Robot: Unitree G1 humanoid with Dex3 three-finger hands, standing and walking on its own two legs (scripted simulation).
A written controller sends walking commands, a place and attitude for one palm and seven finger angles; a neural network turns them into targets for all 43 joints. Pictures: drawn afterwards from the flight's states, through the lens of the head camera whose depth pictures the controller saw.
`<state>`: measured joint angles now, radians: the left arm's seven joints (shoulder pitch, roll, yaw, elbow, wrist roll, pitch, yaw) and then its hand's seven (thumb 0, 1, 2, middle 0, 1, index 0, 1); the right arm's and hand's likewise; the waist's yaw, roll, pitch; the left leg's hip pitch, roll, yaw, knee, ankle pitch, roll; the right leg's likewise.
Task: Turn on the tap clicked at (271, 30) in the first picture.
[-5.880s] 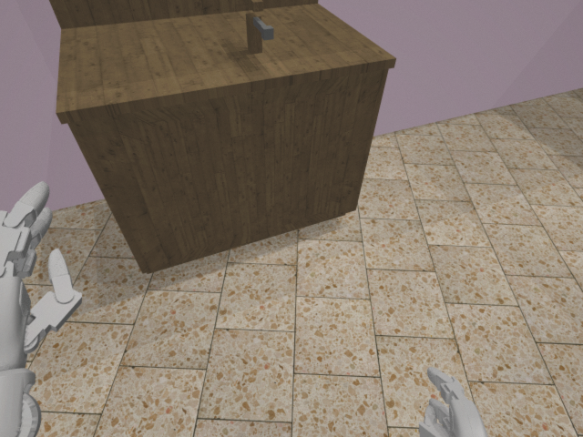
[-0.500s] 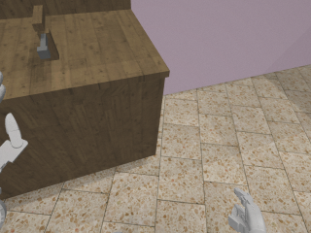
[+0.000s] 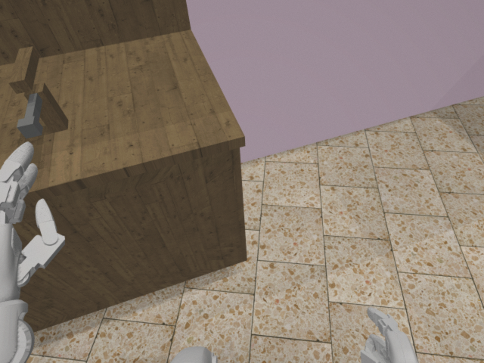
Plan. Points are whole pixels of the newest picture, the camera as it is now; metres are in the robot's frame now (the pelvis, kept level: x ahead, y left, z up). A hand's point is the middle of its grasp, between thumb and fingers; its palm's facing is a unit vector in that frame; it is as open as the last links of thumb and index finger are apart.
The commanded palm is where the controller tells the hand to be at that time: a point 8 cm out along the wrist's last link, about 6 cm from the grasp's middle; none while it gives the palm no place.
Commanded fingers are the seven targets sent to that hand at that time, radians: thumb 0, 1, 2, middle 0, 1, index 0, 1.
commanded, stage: take the last steps up to it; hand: left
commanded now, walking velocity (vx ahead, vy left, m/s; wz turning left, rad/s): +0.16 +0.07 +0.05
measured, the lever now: (30, 127) +0.48 +0.43 +0.12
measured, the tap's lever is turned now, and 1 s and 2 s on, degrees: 0 0 0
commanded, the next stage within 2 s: come to a stop and stand still in 0.12 s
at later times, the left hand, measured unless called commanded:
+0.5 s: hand (56, 205) +0.27 +0.24 +0.18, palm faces +0.41 -0.83 -0.38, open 7.4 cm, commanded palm +0.21 +0.28 +0.18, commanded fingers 0.00 0.90 0.90 -0.20 -0.30 -0.20 -0.30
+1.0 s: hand (92, 229) +0.24 +0.19 +0.17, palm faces +0.39 -0.83 -0.39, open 7.4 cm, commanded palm +0.19 +0.24 +0.18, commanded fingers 0.00 0.90 0.90 -0.20 -0.30 -0.20 -0.30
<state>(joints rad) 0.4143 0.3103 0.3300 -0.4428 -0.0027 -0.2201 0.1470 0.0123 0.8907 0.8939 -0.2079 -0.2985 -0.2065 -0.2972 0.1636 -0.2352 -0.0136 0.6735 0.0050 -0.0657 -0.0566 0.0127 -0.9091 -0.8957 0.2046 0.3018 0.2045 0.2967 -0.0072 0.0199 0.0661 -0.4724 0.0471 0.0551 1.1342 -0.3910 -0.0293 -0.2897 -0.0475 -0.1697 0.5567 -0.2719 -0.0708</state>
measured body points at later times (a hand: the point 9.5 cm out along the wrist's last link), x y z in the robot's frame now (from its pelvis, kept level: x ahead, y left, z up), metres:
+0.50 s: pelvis +0.05 +0.00 +0.00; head +0.07 +0.01 +0.45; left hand +0.24 +0.28 +0.20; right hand +0.23 -0.18 -0.08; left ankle +0.07 +0.12 -0.73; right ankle +0.06 -0.11 -0.72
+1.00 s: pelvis +0.03 -0.04 +0.00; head +0.04 -0.04 +0.45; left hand +0.22 +0.23 +0.19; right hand +0.19 -0.29 -0.08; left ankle +0.03 +0.09 -0.73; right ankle +0.07 -0.12 -0.73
